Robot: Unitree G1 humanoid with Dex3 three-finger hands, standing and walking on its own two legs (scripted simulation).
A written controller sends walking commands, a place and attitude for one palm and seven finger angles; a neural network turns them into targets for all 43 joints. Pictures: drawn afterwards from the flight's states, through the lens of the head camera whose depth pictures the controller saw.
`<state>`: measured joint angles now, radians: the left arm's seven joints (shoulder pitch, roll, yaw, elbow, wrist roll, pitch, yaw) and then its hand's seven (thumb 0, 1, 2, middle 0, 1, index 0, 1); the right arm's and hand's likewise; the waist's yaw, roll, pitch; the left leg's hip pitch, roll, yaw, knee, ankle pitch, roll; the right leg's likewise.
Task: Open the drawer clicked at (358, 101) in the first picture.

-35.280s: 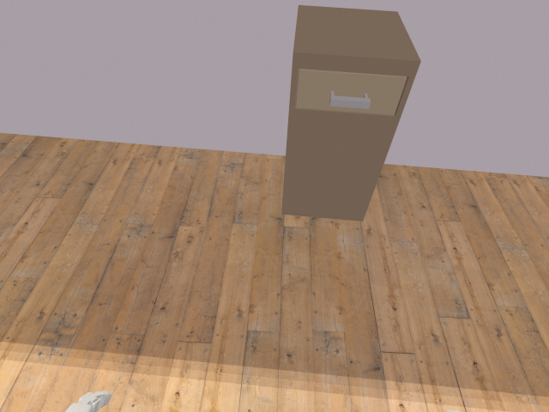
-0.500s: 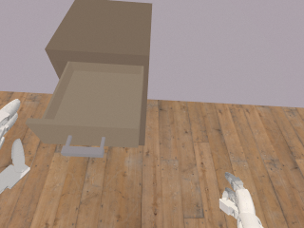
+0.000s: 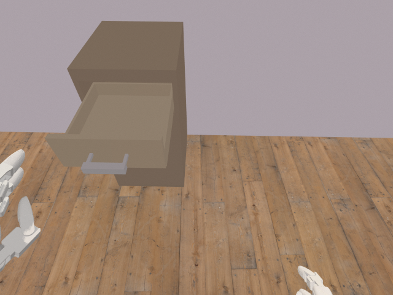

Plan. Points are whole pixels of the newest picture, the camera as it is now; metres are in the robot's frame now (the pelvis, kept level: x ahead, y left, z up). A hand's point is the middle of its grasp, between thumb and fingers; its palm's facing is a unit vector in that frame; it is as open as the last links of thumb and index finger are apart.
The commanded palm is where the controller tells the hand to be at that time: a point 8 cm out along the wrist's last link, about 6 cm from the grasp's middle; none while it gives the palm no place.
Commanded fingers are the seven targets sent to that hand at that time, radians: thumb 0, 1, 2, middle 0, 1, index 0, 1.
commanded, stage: stop stepping back and stand still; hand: left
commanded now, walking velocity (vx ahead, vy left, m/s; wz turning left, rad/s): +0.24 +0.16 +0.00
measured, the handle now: (106, 162) +0.51 +0.29 -0.11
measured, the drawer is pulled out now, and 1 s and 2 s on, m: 0.30 0.30 0.30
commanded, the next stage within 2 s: let the arm hang, fingers relaxed in 0.46 s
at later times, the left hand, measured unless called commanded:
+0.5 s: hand (7, 259) +0.15 +0.26 +0.14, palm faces +0.42 -0.82 -0.39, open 7.4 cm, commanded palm +0.09 +0.29 +0.17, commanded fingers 0.00 0.90 0.90 -0.20 -0.30 -0.20 -0.30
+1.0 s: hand out of the picture -0.02 +0.20 -0.18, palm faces +0.07 -0.98 -0.21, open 7.0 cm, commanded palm none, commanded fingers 0.00 0.90 0.90 -0.20 -0.30 -0.20 -0.30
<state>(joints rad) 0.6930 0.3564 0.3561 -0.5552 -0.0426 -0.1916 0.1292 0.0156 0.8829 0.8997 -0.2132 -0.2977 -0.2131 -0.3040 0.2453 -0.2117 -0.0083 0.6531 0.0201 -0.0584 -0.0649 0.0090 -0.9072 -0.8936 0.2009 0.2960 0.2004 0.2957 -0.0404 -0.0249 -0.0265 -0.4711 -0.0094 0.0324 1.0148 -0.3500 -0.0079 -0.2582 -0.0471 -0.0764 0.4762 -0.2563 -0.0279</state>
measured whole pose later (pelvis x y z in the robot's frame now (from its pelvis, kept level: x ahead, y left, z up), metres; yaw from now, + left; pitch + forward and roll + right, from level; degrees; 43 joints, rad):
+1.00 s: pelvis -0.04 +0.01 -0.01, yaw +2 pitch -2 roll +0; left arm 0.29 0.21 0.03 0.94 0.02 0.05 0.02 -0.02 0.97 0.90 -0.21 -0.30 -0.20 -0.30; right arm 0.33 -0.16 0.00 0.98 -0.01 0.03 -0.03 0.00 -0.91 -0.89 0.20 0.30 0.20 0.29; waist 0.01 -0.03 0.10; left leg -0.16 0.02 0.02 0.51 -0.32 -0.01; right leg -0.24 -0.01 -0.11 0.49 -0.21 -0.03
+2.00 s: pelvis -0.05 -0.01 +0.00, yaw +1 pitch -2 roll +0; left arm 0.27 0.12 0.02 1.14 0.01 0.01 0.03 0.01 0.90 0.90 -0.20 -0.29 -0.20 -0.30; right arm 0.35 -0.10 0.00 1.11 -0.01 0.01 -0.04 0.00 -0.91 -0.89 0.19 0.29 0.19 0.29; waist 0.00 0.01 0.07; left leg -0.13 0.04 0.03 0.42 -0.26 -0.02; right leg -0.23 0.01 -0.10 0.42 -0.16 -0.05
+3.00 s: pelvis -0.03 -0.01 +0.00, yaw +1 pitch -2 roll +0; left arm 0.23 0.15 0.02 1.14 0.01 0.00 0.03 0.01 0.90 0.90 -0.20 -0.29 -0.20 -0.30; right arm 0.28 -0.14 -0.01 1.12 -0.01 0.00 -0.04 0.00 -0.91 -0.89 0.20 0.30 0.20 0.29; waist 0.00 0.02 0.08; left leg -0.08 0.04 0.03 0.37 -0.26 -0.03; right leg -0.19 0.02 -0.10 0.39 -0.18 -0.06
